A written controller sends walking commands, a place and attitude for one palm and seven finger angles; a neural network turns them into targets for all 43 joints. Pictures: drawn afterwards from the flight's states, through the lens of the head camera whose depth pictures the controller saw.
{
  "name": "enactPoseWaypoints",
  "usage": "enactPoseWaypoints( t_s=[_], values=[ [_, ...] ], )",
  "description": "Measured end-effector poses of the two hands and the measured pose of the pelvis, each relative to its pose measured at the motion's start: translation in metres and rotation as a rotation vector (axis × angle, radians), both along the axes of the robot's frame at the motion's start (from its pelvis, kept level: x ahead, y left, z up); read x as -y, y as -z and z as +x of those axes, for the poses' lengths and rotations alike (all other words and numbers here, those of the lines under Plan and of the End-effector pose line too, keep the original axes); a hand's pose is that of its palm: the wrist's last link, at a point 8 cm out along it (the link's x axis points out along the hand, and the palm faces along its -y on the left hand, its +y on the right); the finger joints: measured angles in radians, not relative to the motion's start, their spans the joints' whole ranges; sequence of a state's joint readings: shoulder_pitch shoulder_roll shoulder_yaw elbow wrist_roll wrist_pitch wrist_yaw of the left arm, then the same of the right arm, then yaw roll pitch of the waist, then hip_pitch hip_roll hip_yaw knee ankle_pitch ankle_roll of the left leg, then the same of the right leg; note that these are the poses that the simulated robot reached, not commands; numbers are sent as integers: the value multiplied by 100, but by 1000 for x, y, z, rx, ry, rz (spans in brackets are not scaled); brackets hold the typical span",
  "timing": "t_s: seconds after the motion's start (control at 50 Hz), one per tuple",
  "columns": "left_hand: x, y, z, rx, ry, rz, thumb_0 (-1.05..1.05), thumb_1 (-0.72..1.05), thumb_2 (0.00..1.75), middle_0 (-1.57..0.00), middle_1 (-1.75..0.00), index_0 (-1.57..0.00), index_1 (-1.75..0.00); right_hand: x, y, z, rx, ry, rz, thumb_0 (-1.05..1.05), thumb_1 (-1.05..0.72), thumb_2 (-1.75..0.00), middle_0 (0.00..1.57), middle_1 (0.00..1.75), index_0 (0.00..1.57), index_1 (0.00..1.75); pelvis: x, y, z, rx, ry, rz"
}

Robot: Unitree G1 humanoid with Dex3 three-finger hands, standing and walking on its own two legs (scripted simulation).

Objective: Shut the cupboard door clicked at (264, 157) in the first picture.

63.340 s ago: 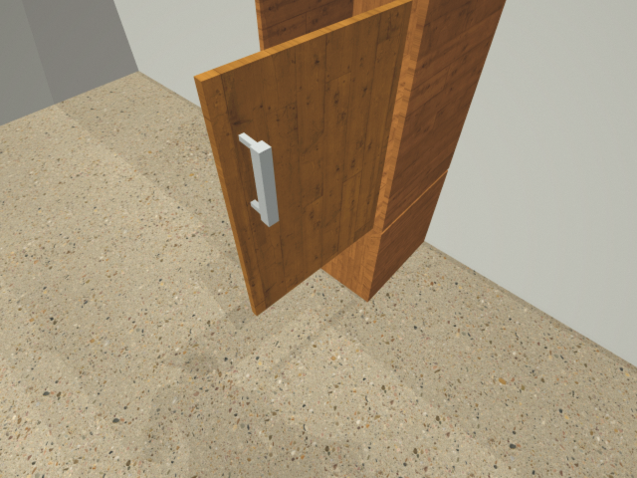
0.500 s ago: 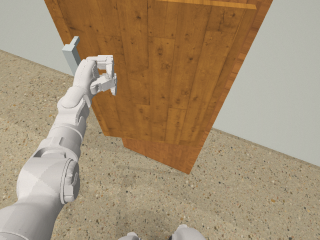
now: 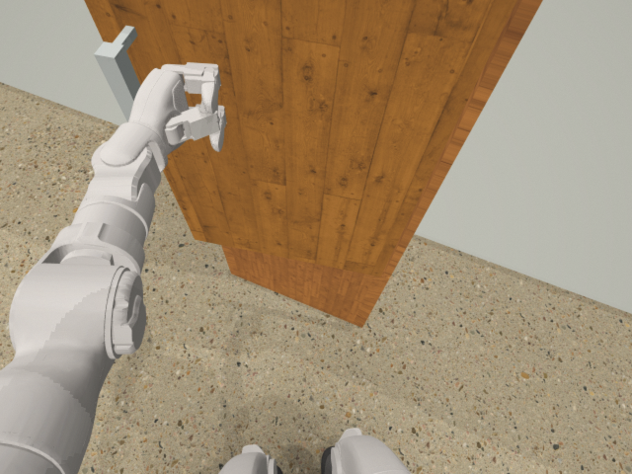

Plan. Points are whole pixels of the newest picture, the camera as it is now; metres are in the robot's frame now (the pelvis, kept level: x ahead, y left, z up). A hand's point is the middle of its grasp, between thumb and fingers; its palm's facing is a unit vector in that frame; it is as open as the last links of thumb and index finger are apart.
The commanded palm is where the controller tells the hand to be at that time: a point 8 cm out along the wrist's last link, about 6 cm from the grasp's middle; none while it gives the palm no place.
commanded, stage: push the door shut along its arc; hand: left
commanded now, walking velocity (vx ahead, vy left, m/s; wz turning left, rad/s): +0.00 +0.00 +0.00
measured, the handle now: (142, 97) +0.56 +0.16 +0.12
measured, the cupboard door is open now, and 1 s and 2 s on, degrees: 11 0 0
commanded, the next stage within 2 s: pull the fist back off the door in 0.30 s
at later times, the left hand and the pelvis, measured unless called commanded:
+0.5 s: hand (252, 89) +0.55 +0.03 +0.13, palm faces -0.26 -0.96 +0.09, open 3.4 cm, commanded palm +0.54 +0.07 +0.12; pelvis +0.01 +0.00 -0.01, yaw +0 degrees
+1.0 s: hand (263, 103) +0.52 +0.02 +0.14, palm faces +0.02 -1.00 -0.05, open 3.1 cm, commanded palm +0.47 +0.07 +0.12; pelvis +0.00 -0.03 +0.01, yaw -2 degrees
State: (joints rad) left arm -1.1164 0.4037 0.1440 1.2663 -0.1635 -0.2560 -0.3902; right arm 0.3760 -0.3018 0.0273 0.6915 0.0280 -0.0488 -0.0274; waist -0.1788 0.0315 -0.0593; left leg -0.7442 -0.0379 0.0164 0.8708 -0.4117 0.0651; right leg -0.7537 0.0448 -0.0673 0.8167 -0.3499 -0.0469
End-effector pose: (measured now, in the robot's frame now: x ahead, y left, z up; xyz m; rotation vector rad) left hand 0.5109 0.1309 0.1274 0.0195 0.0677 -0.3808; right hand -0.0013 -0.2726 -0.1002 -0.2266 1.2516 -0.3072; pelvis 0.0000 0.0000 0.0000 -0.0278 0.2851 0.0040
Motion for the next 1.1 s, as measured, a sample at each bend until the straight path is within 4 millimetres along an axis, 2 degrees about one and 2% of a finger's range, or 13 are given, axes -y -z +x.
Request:
enactPoseWaypoints(
  t_s=[0.22,0.42,0.52,0.58,0.64,0.72,0.78,0.86,0.98,1.02,1.1],
  values=[
    [19,-4,13,-9,51,13,5,100,100,-130,-150,-130,-150,3,8,1,-23,-13,-9,0,-90,-90,21,30,21,30,1,6,1,-33,-11,1],
    [39,-5,30,-7,93,17,5,105,103,-130,-150,-130,-150,2,13,-11,-63,4,-11,0,-90,-90,21,30,21,30,3,11,3,-66,-11,2],
    [47,1,36,-44,-179,-110,4,95,98,-130,-150,-130,-149,-4,16,-16,-75,-2,46,0,-91,-90,21,30,20,30,4,12,7,-90,-3,2],
    [52,5,29,-13,-344,-130,3,91,96,-130,-150,-130,-149,-11,19,-17,-72,-25,97,0,-91,-90,21,30,20,30,6,12,10,-97,9,7],
    [57,7,20,66,-439,-52,2,89,94,-130,-150,-130,-150,-17,25,-17,-61,-34,143,0,-91,-90,21,30,20,30,9,15,11,-98,19,12],
    [64,12,10,119,-414,77,2,89,92,-130,-150,-130,-150,-20,29,-20,-55,1,180,0,-91,-90,21,30,21,30,14,14,8,-73,28,21],
    [67,15,3,62,-386,87,2,89,91,-130,-150,-130,-150,-19,26,-23,-57,29,188,0,-91,-90,21,30,21,30,17,8,6,-44,32,24],
    [69,8,-4,3,-402,-1,2,89,91,-130,-150,-130,-149,-11,17,-24,-45,39,168,0,-91,-90,21,30,21,30,22,-1,5,-10,37,27],
    [64,-16,-13,128,-405,3,2,90,90,-130,-150,-130,-149,10,6,-18,-4,18,126,0,-91,-90,21,30,20,30,28,-5,4,9,37,32],
    [59,-12,-20,125,-397,30,2,90,90,-130,-150,-130,-149,16,5,-15,3,14,121,0,-91,-90,20,30,20,30,29,-6,4,17,38,34],
    [49,12,-43,36,-394,36,1,90,90,-130,-150,-130,-149,23,1,-3,23,5,113,0,-91,-90,20,30,20,29,30,-10,3,45,36,34]
  ],
)
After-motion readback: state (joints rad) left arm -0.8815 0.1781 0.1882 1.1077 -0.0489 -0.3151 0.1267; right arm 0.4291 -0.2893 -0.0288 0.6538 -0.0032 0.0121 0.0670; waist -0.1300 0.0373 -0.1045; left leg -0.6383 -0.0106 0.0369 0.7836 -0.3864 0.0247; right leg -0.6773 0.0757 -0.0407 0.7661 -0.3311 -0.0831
